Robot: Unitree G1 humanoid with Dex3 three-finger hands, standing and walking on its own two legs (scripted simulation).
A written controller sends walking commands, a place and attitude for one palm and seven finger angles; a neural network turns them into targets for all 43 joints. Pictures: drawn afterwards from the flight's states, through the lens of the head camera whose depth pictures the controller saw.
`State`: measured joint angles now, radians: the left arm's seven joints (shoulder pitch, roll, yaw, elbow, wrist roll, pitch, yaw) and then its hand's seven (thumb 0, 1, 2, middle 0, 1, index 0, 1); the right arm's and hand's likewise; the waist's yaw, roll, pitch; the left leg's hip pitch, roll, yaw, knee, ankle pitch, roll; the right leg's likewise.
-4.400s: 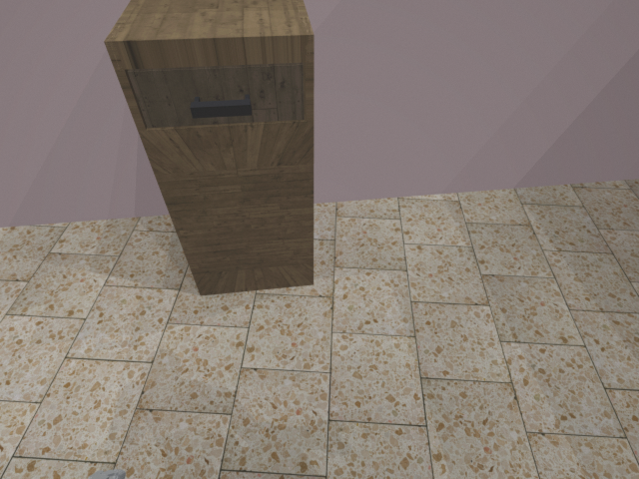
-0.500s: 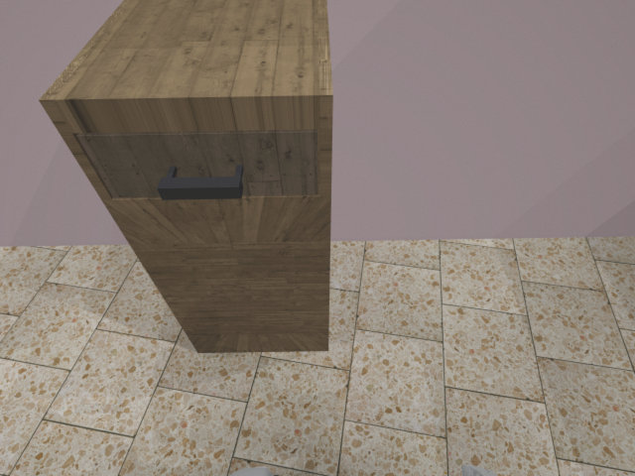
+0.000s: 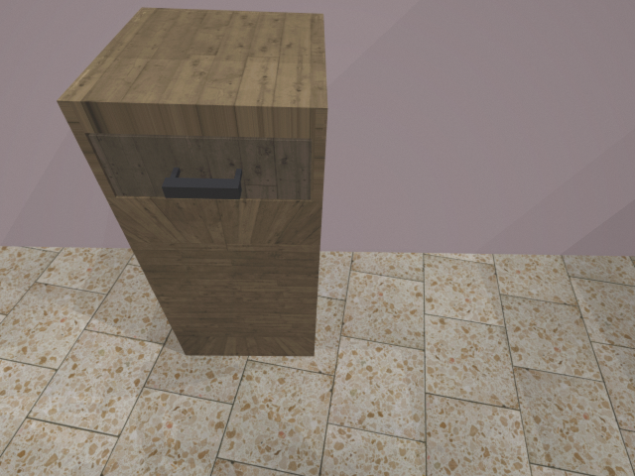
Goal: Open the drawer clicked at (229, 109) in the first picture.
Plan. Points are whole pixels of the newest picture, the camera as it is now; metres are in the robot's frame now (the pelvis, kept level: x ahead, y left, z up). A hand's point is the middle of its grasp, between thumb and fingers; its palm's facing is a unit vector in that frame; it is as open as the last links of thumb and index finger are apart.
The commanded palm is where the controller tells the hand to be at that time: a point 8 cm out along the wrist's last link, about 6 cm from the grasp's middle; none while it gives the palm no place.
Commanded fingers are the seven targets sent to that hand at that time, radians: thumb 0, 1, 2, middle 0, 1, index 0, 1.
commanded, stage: come to a stop and stand still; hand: left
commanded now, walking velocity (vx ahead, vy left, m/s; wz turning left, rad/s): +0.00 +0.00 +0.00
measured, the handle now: (205, 180) +0.59 +0.25 +0.02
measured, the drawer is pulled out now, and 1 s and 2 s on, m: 0.00 0.00 0.00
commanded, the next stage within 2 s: look again from close up in 0.20 s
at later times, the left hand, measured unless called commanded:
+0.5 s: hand out of the picture +0.01 +0.18 -0.19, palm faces +0.03 -0.98 -0.18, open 7.4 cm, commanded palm none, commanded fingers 0.00 0.90 0.90 -0.20 -0.30 -0.20 -0.30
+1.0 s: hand out of the picture +0.03 +0.23 -0.17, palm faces +0.01 -0.97 -0.25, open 7.4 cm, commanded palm none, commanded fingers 0.00 0.90 0.90 -0.20 -0.30 -0.20 -0.30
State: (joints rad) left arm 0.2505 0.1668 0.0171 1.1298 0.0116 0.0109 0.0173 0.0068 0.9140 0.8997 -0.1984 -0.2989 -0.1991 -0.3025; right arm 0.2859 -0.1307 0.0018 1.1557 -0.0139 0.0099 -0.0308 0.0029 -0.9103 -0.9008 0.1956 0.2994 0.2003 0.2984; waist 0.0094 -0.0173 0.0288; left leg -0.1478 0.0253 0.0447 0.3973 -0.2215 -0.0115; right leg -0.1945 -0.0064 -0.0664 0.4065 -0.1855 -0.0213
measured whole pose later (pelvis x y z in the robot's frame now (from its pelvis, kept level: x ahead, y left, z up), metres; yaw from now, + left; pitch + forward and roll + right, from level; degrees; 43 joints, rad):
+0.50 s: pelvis +0.01 +0.01 -0.01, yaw +0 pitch -1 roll +0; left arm 0.35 0.16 0.01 1.04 0.02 -0.01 0.03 0.01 0.90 0.90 -0.20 -0.30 -0.20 -0.30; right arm 0.34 -0.17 -0.02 1.03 -0.02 -0.01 -0.03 0.00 -0.91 -0.90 0.20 0.30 0.20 0.30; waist -0.01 -0.01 -0.02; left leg -0.23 0.02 0.04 0.56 -0.32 0.01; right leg -0.26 -0.02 -0.07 0.54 -0.26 -0.01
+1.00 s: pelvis -0.01 +0.04 +0.00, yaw +0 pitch -3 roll +0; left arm 0.27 0.22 0.00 1.04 0.02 0.00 0.03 0.01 0.90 0.90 -0.20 -0.30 -0.20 -0.30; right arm 0.24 -0.21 0.01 1.06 -0.01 -0.01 -0.01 0.00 -0.91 -0.90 0.20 0.30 0.20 0.30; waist 0.00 0.00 0.00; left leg -0.14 -0.02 0.07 0.44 -0.24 0.04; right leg -0.19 -0.05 -0.04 0.43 -0.19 0.03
